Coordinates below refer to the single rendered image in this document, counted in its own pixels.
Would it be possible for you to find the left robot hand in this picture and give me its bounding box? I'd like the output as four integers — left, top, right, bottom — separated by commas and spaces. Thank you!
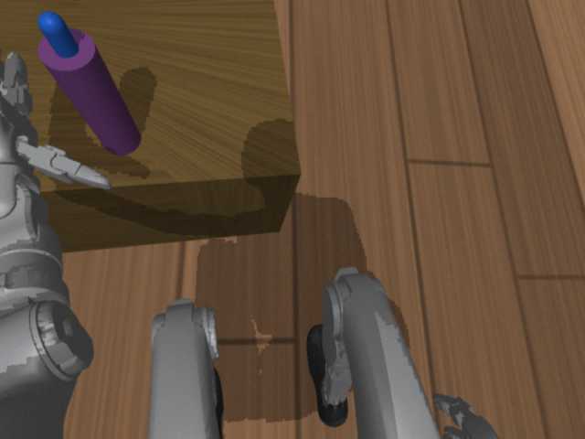
0, 49, 112, 189

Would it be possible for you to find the right robot foot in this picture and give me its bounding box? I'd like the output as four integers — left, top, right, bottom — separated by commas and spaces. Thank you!
307, 324, 348, 427

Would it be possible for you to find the bottle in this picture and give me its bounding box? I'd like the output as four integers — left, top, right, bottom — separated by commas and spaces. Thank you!
37, 11, 141, 155

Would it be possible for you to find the right robot hand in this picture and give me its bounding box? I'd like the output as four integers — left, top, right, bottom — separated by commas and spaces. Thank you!
432, 393, 500, 439

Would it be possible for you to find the left robot arm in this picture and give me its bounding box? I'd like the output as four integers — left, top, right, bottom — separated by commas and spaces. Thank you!
0, 163, 94, 439

